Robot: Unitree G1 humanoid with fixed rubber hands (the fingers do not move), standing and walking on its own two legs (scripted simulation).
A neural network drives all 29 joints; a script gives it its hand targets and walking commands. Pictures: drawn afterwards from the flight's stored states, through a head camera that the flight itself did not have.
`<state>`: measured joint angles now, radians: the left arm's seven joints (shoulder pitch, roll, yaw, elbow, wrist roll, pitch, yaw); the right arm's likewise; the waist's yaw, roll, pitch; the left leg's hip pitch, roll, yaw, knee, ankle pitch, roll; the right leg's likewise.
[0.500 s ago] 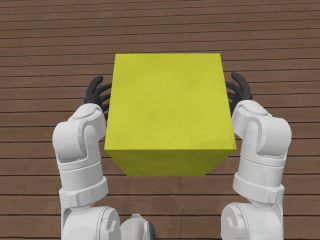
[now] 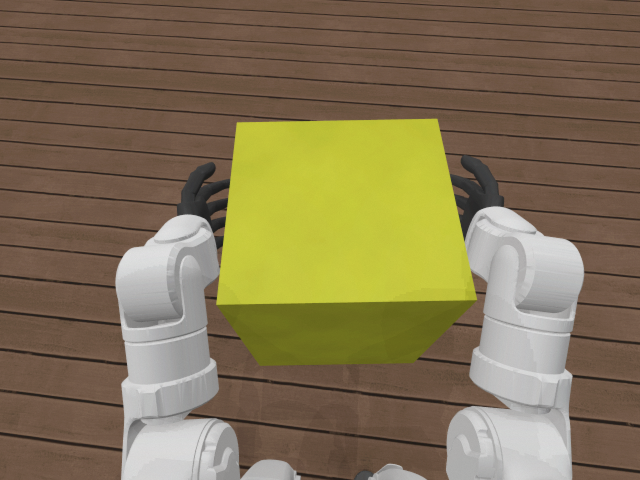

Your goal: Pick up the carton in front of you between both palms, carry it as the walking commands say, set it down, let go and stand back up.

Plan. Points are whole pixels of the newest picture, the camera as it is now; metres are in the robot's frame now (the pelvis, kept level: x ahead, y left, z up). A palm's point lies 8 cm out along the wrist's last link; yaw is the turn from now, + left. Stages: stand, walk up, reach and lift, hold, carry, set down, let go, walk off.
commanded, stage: carry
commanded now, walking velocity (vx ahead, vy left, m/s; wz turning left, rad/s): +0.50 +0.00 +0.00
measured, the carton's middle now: (336, 258) +0.36 +0.03 +0.07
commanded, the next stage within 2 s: none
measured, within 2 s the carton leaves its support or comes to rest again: neither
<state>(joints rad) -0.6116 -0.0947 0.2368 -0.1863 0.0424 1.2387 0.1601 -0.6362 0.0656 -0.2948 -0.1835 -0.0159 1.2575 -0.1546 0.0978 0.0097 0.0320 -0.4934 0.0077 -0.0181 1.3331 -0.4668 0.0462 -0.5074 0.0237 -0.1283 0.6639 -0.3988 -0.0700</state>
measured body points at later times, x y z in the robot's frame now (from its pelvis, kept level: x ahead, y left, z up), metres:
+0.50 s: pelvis +0.30 +0.04 +0.06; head +0.34 +0.04 +0.51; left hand +0.68 +0.15 +0.20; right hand +0.65 -0.16 +0.20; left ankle +0.30 +0.12 -0.68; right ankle +0.31 -0.08 -0.58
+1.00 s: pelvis +0.54 +0.01 +0.09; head +0.57 +0.02 +0.54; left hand +0.90 +0.18 +0.24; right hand +0.91 -0.13 +0.25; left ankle +0.58 +0.09 -0.63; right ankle +0.53 -0.09 -0.64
